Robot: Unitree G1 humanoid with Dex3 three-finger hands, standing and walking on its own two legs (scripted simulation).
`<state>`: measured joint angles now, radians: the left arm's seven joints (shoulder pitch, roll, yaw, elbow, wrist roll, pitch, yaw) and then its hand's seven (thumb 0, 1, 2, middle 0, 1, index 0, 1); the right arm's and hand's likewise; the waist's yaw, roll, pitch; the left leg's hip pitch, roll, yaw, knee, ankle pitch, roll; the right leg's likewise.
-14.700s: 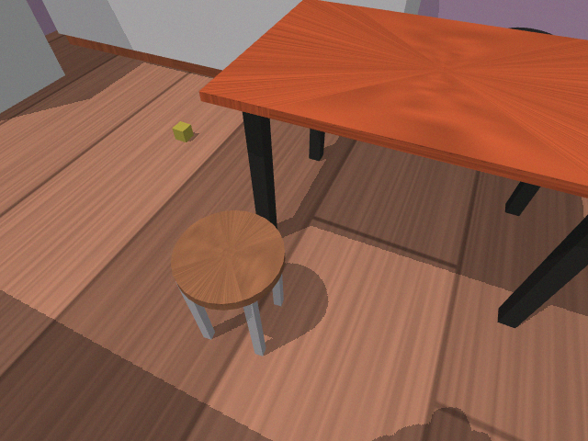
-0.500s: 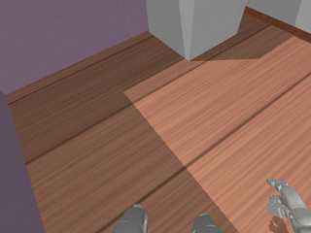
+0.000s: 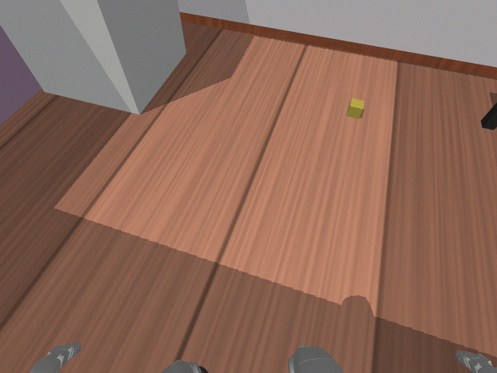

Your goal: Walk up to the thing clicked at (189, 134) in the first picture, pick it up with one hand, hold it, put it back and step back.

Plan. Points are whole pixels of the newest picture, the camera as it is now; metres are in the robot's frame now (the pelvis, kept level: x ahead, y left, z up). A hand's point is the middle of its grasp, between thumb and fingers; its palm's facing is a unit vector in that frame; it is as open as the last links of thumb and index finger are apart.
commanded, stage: walk up
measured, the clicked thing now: (355, 108) +1.42 -0.76 -0.72
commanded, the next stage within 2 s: none
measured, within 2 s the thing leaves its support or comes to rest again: neither
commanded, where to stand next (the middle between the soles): +0.13 -0.05 m, yaw -39 degrees
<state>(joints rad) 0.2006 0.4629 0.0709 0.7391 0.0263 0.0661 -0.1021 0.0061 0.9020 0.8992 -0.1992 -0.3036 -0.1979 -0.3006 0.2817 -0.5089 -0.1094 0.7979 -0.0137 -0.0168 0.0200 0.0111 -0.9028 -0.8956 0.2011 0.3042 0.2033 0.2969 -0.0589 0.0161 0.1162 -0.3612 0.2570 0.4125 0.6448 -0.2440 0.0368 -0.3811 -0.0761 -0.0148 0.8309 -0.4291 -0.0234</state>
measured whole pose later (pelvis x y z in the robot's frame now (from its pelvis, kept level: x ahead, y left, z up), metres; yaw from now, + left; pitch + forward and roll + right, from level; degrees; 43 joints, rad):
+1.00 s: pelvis +0.06 -0.02 -0.03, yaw -33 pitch -1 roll +2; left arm 0.16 0.40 0.03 0.83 0.02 -0.01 0.02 0.01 0.90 0.90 -0.20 -0.30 -0.20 -0.30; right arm 0.17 -0.40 -0.04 0.86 -0.02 0.00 0.00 0.01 -0.91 -0.90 0.20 0.30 0.20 0.30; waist 0.00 -0.02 0.13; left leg -0.38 0.03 0.05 0.85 -0.45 -0.01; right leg -0.51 0.03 0.13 0.89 -0.35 0.00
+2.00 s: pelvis +0.08 -0.02 +0.01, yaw -42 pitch -2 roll +1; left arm 0.07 0.36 0.01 1.10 0.01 -0.01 0.00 0.01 0.90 0.90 -0.20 -0.30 -0.20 -0.30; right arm 0.07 -0.37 -0.03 1.11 -0.01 0.01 0.01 0.01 -0.91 -0.90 0.20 0.30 0.20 0.30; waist -0.01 0.00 0.09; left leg -0.13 0.06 0.14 0.47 -0.30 -0.02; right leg -0.26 0.04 0.16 0.50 -0.21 0.02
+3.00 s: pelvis +0.09 -0.02 +0.02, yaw -38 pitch -2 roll +0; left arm 0.09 0.35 0.00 1.14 0.01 -0.02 0.00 0.01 0.90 0.90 -0.20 -0.30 -0.20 -0.30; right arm 0.09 -0.35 -0.03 1.14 -0.01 0.01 0.01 0.01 -0.91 -0.90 0.20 0.30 0.20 0.30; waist -0.02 0.00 0.04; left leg -0.06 0.05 0.08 0.32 -0.23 -0.02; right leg -0.15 0.01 0.10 0.34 -0.15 0.02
